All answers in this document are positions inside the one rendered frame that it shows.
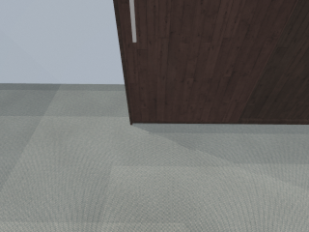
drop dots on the wardrobe door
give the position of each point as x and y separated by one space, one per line
198 60
282 91

